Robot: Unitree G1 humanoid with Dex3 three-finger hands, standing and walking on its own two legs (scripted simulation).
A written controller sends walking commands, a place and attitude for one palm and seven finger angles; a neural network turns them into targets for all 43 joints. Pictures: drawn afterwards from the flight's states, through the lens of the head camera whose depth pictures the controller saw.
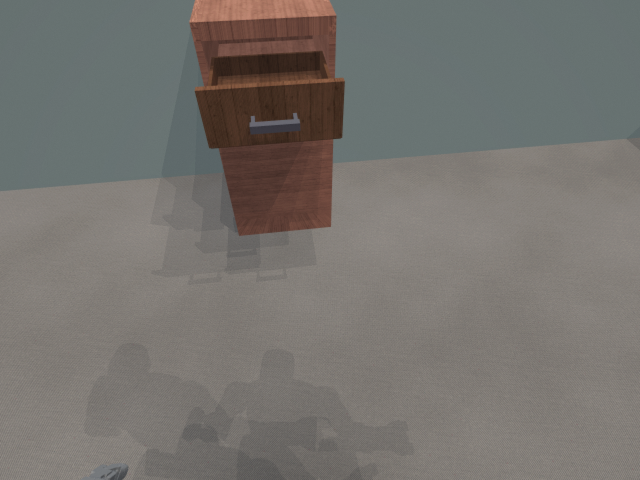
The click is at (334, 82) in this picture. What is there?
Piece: drawer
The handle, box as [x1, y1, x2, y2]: [249, 113, 300, 134]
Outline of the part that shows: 299,120 296,116 296,113 293,113 293,118 289,120 255,122 254,116 251,116 251,121 249,122 251,134 300,130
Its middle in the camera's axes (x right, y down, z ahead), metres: -0.12 -0.29 +0.96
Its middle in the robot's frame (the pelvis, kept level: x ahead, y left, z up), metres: +0.91 +0.17 -0.04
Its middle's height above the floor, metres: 0.73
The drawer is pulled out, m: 0.29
